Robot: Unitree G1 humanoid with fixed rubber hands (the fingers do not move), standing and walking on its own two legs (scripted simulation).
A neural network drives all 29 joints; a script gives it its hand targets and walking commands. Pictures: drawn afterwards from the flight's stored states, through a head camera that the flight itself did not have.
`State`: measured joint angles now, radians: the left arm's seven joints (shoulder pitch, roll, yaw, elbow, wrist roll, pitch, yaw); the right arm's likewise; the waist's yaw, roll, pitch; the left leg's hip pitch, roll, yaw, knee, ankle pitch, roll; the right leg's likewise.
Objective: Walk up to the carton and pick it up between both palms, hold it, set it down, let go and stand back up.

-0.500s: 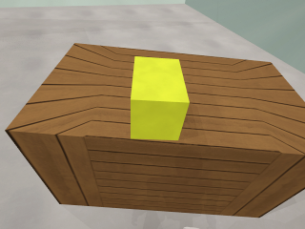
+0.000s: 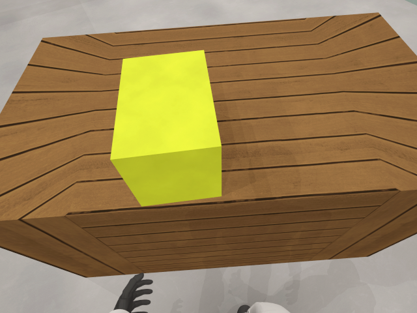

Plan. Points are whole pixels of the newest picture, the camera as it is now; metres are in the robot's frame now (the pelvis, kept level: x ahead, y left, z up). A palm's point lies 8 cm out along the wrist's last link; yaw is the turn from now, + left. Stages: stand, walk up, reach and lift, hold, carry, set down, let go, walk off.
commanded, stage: walk up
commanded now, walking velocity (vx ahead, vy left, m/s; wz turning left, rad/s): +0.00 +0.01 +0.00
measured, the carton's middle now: (172, 128) +0.47 +0.07 +0.05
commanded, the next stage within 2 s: none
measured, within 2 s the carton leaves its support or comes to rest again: neither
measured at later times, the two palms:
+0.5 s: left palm out of the picture -0.01 +0.33 -0.11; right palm out of the picture +0.07 -0.20 -0.13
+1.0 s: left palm out of the picture -0.05 +0.39 -0.14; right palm out of the picture -0.03 -0.11 -0.09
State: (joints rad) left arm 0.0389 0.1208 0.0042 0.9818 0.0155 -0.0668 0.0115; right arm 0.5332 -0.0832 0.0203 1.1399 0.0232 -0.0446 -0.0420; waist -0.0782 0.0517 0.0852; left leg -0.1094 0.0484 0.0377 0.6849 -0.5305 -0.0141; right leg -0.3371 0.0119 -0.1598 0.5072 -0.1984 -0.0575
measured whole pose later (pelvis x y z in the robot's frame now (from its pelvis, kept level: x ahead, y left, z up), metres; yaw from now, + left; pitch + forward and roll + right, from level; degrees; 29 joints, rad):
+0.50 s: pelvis -0.01 +0.06 +0.01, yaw +1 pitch +1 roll +3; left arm 0.28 0.22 0.05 0.98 0.04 0.01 0.05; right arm 0.14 -0.29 -0.08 0.96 -0.02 0.10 0.01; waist 0.05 0.01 0.09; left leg -0.49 0.00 -0.08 1.05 -0.37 -0.09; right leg -0.32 -0.16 -0.08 0.49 -0.18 0.04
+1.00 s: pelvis -0.05 +0.13 +0.02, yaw +1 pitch +2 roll -5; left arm 0.25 0.29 0.08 1.04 0.03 0.12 -0.02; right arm 0.30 -0.15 -0.01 0.97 -0.02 -0.02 -0.05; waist -0.01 -0.05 0.03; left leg -0.26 0.09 -0.03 0.38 -0.15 -0.01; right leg -0.38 0.02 0.01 1.03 -0.33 0.09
